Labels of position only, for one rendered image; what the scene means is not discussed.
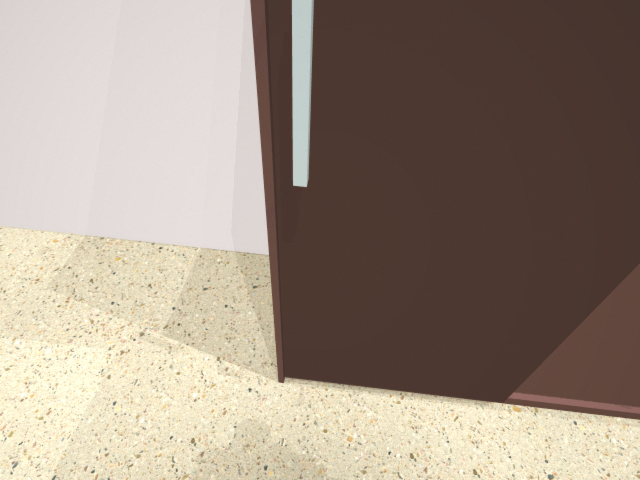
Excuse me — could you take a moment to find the handle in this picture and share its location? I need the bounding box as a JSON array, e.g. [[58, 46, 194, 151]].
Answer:
[[292, 0, 314, 187]]

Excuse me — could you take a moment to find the wardrobe door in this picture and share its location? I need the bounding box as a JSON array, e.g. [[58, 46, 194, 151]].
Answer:
[[514, 264, 640, 407], [268, 0, 640, 403]]

